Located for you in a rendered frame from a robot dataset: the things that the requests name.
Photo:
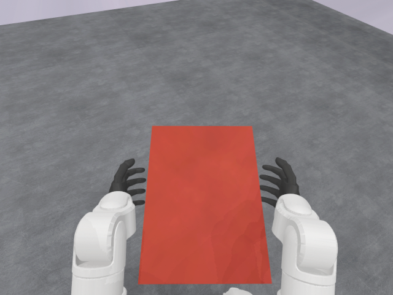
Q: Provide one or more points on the robot right hand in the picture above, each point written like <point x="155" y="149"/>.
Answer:
<point x="287" y="182"/>

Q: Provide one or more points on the robot left forearm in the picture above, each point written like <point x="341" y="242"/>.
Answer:
<point x="99" y="253"/>

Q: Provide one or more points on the carton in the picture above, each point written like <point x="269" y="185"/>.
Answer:
<point x="203" y="217"/>

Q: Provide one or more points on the robot left hand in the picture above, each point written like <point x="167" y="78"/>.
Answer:
<point x="120" y="182"/>

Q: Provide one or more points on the robot right forearm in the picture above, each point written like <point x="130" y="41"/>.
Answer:
<point x="309" y="251"/>

